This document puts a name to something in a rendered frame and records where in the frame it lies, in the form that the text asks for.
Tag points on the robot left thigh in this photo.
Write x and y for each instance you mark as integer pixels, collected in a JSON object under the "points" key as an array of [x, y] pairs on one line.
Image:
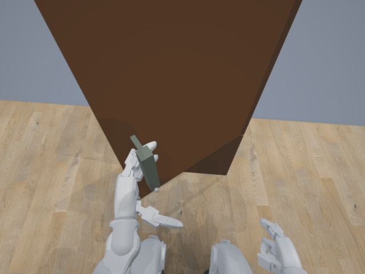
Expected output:
{"points": [[151, 258]]}

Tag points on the handle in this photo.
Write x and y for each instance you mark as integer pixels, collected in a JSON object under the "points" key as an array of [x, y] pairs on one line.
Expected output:
{"points": [[147, 163]]}

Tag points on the cupboard door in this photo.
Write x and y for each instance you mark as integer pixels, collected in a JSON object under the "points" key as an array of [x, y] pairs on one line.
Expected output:
{"points": [[183, 73]]}

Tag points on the robot right thigh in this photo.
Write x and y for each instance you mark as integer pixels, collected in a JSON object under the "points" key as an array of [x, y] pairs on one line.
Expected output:
{"points": [[227, 259]]}

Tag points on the robot left hand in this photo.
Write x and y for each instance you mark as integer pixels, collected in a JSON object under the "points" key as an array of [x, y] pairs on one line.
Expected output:
{"points": [[126, 204]]}

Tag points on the robot right hand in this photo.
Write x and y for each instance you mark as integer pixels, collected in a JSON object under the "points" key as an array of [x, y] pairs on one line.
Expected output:
{"points": [[283, 253]]}

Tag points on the robot left forearm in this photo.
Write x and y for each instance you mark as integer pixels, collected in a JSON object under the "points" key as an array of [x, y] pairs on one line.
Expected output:
{"points": [[122, 247]]}

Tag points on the robot thigh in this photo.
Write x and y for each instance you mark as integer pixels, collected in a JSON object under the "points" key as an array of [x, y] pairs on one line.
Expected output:
{"points": [[227, 259], [151, 258]]}

